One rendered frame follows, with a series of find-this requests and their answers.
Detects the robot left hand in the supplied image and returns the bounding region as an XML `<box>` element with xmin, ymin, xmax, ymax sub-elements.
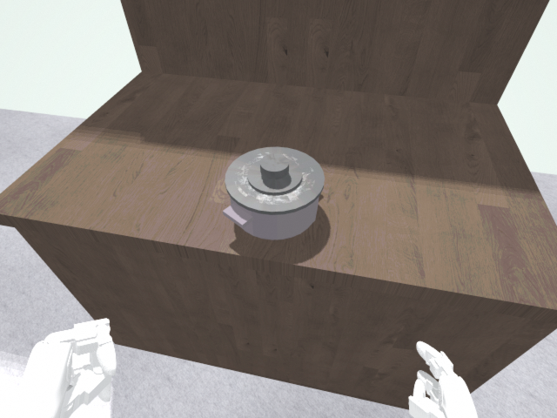
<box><xmin>13</xmin><ymin>318</ymin><xmax>117</xmax><ymax>418</ymax></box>

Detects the robot right hand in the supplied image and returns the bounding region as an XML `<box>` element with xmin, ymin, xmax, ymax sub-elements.
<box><xmin>409</xmin><ymin>341</ymin><xmax>478</xmax><ymax>418</ymax></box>

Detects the table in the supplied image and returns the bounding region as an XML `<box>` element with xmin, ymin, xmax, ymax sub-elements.
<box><xmin>0</xmin><ymin>0</ymin><xmax>557</xmax><ymax>410</ymax></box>

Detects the knob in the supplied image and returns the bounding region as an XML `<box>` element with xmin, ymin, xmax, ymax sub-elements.
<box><xmin>260</xmin><ymin>153</ymin><xmax>289</xmax><ymax>179</ymax></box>

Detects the pot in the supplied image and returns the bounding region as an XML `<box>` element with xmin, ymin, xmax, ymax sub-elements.
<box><xmin>223</xmin><ymin>197</ymin><xmax>319</xmax><ymax>240</ymax></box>

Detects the lid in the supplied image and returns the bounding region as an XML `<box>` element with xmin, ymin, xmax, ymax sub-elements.
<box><xmin>225</xmin><ymin>147</ymin><xmax>325</xmax><ymax>215</ymax></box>

